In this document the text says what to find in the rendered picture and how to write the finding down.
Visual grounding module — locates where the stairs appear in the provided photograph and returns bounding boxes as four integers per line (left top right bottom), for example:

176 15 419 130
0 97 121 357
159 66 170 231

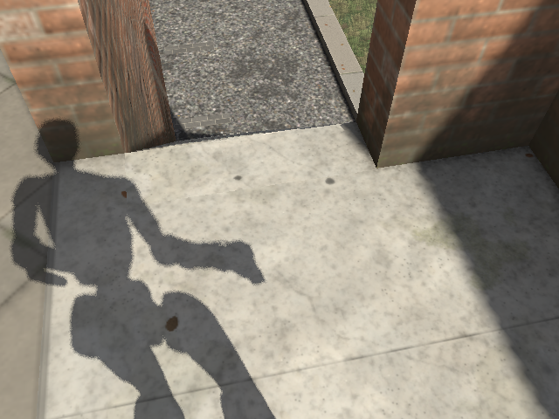
135 124 333 152

